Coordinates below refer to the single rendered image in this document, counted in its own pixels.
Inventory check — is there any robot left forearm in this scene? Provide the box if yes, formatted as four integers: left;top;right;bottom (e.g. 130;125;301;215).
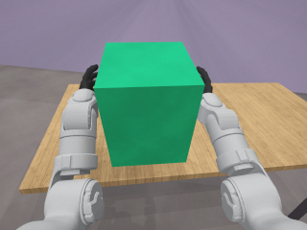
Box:
44;88;99;217

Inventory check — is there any robot left hand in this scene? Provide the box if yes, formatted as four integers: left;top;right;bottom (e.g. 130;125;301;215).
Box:
79;64;99;92

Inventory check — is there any robot left upper arm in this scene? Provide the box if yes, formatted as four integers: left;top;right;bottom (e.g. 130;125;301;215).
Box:
16;178;105;230

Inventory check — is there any robot right forearm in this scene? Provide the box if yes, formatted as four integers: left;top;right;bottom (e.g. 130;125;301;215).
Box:
197;93;282;210

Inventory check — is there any robot right upper arm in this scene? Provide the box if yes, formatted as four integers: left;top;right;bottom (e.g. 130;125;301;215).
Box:
221;172;307;230

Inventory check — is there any table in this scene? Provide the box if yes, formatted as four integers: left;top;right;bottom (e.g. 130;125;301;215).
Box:
18;82;307;220

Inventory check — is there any carton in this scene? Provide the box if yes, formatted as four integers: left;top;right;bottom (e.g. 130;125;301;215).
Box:
94;41;205;167

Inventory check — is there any robot right hand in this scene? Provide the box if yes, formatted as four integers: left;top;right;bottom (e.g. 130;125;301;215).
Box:
196;66;213;94

